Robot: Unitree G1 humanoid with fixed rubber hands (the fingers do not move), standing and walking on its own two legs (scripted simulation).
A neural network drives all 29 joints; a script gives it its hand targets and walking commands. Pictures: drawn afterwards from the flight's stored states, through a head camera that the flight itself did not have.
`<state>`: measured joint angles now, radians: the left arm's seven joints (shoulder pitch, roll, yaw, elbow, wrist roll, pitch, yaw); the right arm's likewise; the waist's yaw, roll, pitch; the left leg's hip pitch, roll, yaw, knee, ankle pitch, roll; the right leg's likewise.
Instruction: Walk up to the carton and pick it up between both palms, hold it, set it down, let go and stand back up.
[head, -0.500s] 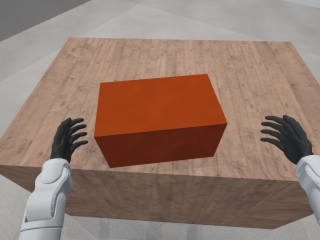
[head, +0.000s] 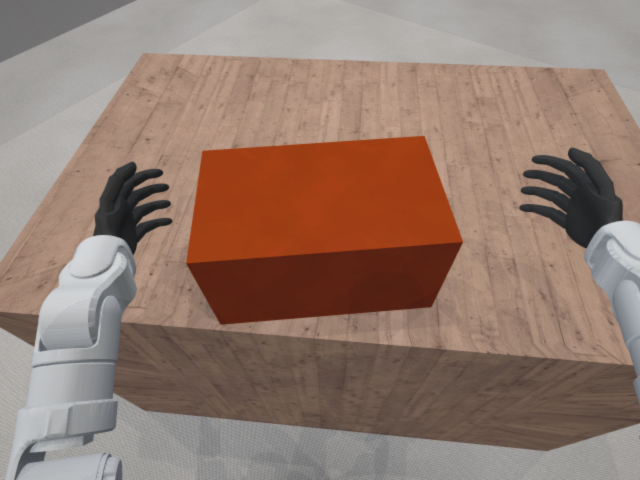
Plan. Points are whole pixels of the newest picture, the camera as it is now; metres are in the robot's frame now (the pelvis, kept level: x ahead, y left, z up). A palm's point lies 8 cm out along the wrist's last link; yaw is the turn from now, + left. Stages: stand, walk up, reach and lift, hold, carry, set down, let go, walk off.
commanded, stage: reach and lift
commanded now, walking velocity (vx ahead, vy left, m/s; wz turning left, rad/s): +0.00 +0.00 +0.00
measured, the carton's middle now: (320, 231) +0.44 +0.06 +0.01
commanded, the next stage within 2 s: none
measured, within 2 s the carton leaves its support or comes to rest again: neither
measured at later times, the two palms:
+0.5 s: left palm (121, 183) +0.39 +0.28 +0.15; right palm (568, 151) +0.47 -0.23 +0.16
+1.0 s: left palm (158, 243) +0.38 +0.27 +0.04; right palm (515, 207) +0.47 -0.21 +0.06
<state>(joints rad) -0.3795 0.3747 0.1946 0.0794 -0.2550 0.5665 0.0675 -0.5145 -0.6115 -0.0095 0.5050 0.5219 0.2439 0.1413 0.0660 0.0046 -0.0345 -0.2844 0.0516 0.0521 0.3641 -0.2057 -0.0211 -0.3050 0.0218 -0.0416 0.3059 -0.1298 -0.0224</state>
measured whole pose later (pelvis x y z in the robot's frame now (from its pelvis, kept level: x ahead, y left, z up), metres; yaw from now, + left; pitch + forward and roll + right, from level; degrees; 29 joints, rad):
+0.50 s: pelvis -0.01 -0.01 +0.00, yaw +1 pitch +13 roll +0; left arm -0.79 0.45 0.12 0.53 -0.31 0.52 0.06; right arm -0.92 -0.59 0.05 0.83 0.50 0.29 0.08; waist 0.10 0.01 -0.10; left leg -0.43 0.06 0.02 0.38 -0.18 -0.04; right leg -0.44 0.03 -0.07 0.34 -0.12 -0.04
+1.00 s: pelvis -0.01 -0.01 -0.02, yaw +1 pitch +22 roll -1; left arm -0.78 0.34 0.01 1.03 -0.32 -0.10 0.04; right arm -0.92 -0.48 0.17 1.19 0.49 -0.13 0.05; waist 0.13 0.01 -0.20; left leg -0.69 0.07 0.01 0.54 -0.22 -0.04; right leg -0.69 0.03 -0.08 0.45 -0.15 -0.04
